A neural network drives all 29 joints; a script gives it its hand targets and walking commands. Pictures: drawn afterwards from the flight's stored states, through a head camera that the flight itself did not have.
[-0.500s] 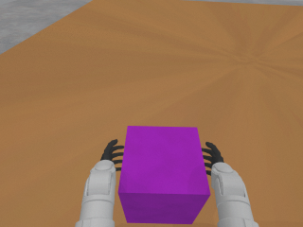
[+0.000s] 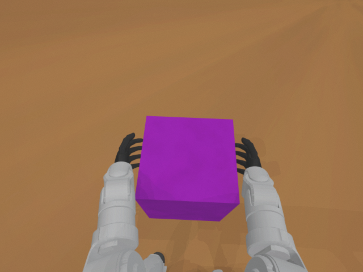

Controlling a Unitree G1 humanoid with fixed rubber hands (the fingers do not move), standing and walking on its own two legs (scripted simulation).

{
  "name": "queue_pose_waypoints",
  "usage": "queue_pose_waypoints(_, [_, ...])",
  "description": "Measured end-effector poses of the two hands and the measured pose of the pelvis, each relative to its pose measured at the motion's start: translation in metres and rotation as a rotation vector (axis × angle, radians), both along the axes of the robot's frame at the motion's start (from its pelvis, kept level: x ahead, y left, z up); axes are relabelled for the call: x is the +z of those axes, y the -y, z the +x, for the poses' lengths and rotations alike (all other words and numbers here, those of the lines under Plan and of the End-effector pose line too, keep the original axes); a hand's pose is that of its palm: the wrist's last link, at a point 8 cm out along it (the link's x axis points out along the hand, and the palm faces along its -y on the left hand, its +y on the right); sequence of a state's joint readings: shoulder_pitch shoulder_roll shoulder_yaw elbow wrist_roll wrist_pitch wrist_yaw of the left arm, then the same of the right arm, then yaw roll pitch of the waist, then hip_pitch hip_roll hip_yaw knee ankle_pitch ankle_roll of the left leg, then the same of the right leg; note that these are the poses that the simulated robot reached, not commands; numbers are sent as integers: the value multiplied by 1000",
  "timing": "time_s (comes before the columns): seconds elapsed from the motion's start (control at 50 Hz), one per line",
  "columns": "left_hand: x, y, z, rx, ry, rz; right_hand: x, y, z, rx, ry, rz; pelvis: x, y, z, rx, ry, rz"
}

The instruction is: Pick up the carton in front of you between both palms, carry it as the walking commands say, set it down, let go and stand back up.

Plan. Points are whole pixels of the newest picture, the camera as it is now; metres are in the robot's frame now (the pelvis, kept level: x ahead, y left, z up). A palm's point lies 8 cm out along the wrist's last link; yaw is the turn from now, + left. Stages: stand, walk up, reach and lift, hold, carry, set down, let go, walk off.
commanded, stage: set down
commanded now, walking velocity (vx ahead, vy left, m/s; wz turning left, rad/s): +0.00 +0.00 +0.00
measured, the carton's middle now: (186, 174) +0.37 +0.03 -0.11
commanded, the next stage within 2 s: none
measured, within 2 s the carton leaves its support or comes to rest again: neither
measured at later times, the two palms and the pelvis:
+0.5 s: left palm (133, 175) +0.38 +0.19 -0.20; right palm (229, 173) +0.41 -0.10 -0.19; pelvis -0.04 +0.02 -0.12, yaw -3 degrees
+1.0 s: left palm (137, 184) +0.41 +0.21 -0.35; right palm (215, 175) +0.47 -0.09 -0.35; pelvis -0.06 +0.01 -0.24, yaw -4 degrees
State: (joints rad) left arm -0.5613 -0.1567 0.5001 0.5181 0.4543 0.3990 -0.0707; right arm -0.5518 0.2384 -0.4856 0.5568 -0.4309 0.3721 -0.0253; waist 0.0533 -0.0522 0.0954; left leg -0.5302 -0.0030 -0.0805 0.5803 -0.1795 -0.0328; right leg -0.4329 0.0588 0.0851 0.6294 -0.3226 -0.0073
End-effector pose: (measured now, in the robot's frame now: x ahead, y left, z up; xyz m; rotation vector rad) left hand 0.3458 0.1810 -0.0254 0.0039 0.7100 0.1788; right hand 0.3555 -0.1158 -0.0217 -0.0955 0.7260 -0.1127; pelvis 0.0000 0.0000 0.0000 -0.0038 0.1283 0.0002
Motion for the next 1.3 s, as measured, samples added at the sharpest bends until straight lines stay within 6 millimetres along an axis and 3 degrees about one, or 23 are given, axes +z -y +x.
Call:
queue_pose_waypoints(0.12, [-69,-6,3,19,6,-5,-69,-5,8,5,5,18,-22,-1,-10,0,-204,-14])
queue_pose_waypoints(0.2, [-103,-7,10,35,31,-23,-105,-6,15,-5,29,41,-42,-5,-17,-12,-335,-15])
queue_pose_waypoints(0.36, [-135,-8,32,65,75,-45,-139,-8,40,-14,72,72,-84,-15,-29,-29,-492,-12])
queue_pose_waypoints(0.52, [-177,-12,39,97,41,-43,-177,-13,61,25,37,59,-126,-20,-41,-33,-577,-12])
queue_pose_waypoints(0.84, [-279,-20,55,143,27,-23,-278,-23,96,100,24,47,-210,-15,-59,-43,-692,-13])
queue_pose_waypoints(1.3, [-415,-38,72,216,-13,7,-422,-46,137,218,-15,31,-303,-2,-72,-61,-717,29])
